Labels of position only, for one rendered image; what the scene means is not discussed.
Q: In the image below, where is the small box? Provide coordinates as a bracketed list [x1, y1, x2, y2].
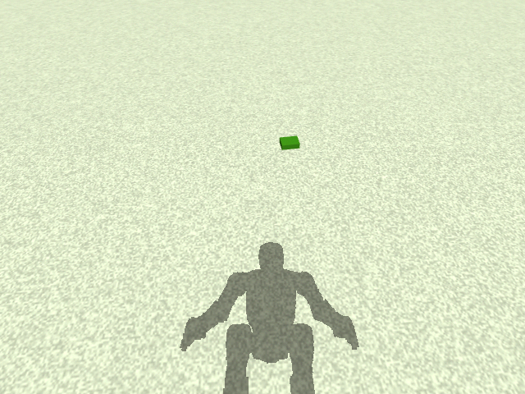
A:
[280, 136, 300, 150]

